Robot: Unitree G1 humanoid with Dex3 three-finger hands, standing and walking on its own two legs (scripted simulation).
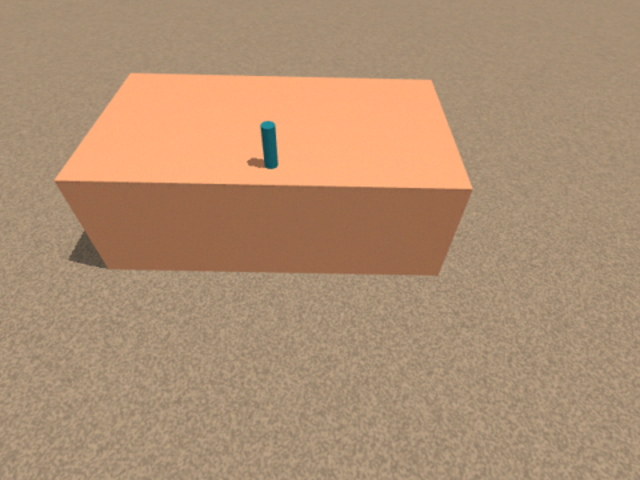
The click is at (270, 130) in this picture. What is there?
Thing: slim round
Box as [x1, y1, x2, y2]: [261, 121, 277, 168]
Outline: 265,121 261,123 264,162 266,167 273,168 277,165 274,123 270,121
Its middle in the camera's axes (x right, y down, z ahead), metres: -0.16 -0.30 +1.25
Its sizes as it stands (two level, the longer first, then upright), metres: 0.044 0.044 0.149
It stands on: a support 0.45 m high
